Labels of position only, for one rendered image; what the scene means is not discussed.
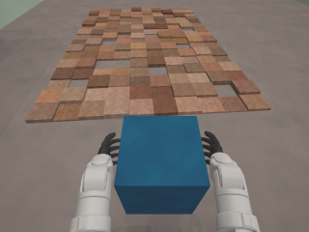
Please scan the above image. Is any left robot forearm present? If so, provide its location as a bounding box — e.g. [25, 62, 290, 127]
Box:
[69, 154, 113, 232]

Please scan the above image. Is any robot right hand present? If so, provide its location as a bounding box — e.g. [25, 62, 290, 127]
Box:
[201, 131, 223, 165]

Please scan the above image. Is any right robot forearm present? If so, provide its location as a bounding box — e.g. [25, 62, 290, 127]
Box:
[210, 152, 261, 232]

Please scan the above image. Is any carton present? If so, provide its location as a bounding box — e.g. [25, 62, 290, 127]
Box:
[114, 115, 211, 215]

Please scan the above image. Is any robot left hand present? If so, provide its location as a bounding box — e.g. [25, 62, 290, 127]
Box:
[98, 132, 121, 165]

